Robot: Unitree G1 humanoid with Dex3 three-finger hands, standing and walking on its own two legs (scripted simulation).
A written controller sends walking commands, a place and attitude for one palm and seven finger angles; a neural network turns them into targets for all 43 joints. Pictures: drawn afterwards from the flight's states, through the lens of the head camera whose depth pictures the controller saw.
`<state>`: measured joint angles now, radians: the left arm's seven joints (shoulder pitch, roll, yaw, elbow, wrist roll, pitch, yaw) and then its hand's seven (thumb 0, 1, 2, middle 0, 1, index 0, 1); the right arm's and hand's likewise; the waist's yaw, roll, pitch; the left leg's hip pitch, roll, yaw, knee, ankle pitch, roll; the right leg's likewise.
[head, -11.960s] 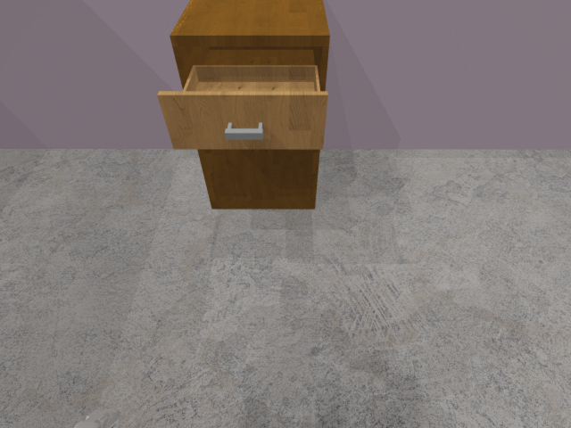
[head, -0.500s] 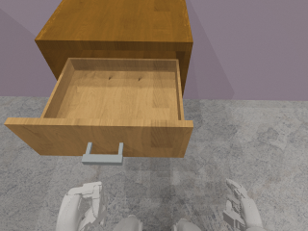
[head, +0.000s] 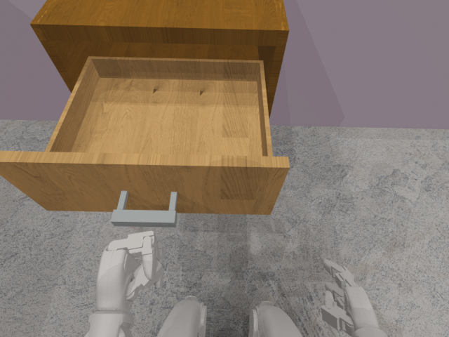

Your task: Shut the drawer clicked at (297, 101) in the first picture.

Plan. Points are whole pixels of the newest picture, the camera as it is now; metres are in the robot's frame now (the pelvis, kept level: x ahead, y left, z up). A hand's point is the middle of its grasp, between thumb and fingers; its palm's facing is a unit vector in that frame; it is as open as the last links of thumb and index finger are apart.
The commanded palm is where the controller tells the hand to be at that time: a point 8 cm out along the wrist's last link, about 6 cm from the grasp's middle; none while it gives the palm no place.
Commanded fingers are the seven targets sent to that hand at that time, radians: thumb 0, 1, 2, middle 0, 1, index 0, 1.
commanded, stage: bring the fist close to the handle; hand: left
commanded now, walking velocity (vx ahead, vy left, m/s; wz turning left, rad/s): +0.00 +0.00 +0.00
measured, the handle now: (147, 207) +0.33 +0.15 +0.03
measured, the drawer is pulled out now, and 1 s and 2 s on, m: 0.29 0.29 0.15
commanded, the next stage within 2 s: push the drawer shut in 0.38 s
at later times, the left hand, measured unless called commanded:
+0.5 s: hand (164, 273) +0.22 +0.11 +0.03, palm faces +0.00 -1.00 +0.01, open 3.3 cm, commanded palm +0.21 +0.16 +0.03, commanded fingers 0.00 0.90 0.90 -1.40 -1.60 -1.40 -1.60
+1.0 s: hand (166, 248) +0.26 +0.11 +0.03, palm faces +0.00 -1.00 -0.01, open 2.8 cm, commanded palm +0.26 +0.16 +0.03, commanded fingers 0.00 0.90 0.90 -1.40 -1.60 -1.40 -1.60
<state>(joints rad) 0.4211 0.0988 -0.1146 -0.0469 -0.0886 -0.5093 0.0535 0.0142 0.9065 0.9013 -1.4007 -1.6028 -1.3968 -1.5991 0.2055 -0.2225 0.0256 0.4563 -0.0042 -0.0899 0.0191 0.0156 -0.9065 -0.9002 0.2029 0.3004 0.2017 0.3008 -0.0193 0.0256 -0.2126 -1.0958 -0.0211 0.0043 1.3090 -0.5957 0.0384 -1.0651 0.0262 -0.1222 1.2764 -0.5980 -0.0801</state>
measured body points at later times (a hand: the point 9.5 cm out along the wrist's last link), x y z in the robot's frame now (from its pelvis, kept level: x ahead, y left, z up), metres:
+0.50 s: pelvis +0.00 +0.01 +0.00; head +0.10 +0.02 +0.44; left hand +0.22 +0.16 +0.03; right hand +0.20 -0.21 -0.08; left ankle +0.01 +0.10 -0.62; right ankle +0.01 -0.08 -0.62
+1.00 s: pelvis -0.01 +0.02 +0.00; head +0.09 +0.03 +0.44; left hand +0.25 +0.16 +0.03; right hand +0.17 -0.21 -0.10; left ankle +0.01 +0.10 -0.62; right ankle +0.01 -0.08 -0.62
